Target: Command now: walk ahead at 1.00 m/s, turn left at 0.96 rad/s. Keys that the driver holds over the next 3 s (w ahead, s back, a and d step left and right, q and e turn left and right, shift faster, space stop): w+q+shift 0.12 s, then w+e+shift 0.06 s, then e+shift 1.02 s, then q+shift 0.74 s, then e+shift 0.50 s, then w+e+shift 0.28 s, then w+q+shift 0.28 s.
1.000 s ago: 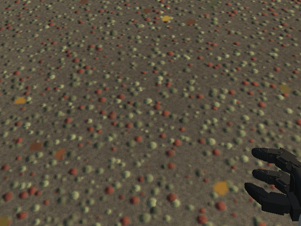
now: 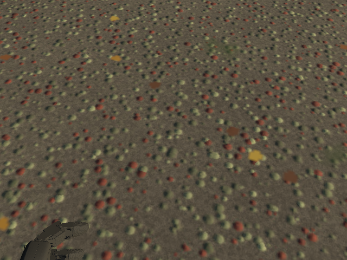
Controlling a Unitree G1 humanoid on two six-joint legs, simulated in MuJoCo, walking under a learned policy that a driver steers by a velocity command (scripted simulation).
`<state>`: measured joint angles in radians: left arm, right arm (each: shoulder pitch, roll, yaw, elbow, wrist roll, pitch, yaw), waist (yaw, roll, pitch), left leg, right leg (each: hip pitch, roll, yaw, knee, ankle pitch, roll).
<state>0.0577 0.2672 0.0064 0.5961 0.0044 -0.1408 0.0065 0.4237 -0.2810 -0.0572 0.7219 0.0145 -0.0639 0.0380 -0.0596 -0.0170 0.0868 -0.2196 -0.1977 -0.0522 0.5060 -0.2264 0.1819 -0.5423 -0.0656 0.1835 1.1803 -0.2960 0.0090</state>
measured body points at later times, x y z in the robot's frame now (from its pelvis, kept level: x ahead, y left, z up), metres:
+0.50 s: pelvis +0.38 -0.07 +0.01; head +0.43 -0.06 +0.46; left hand +0.40 +0.21 -0.11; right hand +0.62 -0.30 -0.06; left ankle +0.43 +0.07 -0.67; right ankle +0.44 -0.16 -0.73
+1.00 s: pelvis +0.50 -0.04 +0.01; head +0.55 -0.05 +0.46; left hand +0.75 +0.18 -0.08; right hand +0.54 -0.35 -0.08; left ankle +0.59 +0.05 -0.73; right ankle +0.47 -0.19 -0.66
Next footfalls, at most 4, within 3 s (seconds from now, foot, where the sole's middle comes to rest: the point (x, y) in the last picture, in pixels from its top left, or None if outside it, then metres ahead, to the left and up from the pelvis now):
0.26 right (210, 258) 0.48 -0.15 -0.77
0.70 left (158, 224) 0.62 0.04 -0.77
1.16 right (222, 256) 0.48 -0.20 -0.77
1.68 left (166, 230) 0.60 0.00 -0.77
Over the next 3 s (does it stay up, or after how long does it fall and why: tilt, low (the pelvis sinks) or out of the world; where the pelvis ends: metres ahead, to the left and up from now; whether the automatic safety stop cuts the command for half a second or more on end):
stays up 0.71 -0.22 -0.01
